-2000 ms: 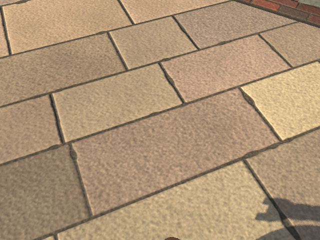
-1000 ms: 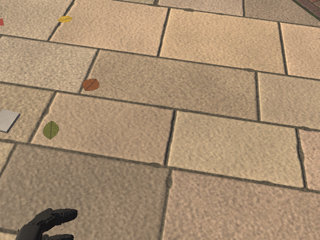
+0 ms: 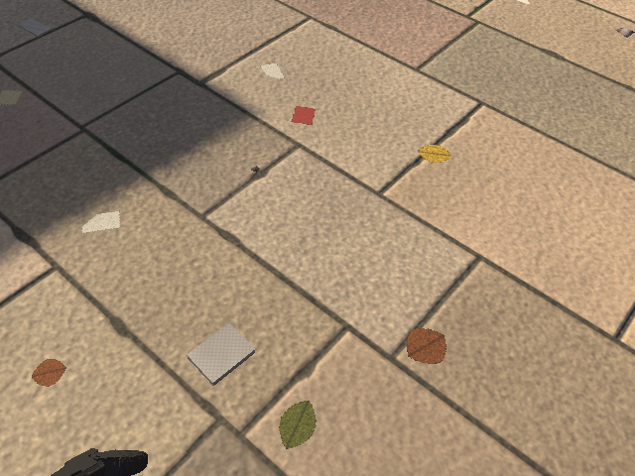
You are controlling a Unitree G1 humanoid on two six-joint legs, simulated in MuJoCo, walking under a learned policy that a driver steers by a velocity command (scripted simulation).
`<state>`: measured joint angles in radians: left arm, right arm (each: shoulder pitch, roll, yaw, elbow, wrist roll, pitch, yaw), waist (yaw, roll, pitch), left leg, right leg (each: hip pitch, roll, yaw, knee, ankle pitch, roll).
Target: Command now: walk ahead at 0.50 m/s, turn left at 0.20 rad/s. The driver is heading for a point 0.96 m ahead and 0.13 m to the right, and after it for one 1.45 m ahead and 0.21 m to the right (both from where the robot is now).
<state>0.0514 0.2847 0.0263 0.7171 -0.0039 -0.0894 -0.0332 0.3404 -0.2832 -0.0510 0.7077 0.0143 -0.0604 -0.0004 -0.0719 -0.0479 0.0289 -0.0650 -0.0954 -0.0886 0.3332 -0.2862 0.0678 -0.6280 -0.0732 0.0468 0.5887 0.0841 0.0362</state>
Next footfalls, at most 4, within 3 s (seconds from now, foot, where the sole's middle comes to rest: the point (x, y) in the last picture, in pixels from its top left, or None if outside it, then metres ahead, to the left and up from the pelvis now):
0.10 right None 0.25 -0.14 -0.78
0.66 left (252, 444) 0.55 0.10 -0.78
1.20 right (360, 324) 0.82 -0.16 -0.78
1.62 left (314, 238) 1.10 -0.06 -0.78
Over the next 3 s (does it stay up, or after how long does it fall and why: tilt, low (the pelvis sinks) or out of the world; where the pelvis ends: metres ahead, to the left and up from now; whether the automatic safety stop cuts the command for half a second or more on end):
stays up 0.99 -0.11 -0.01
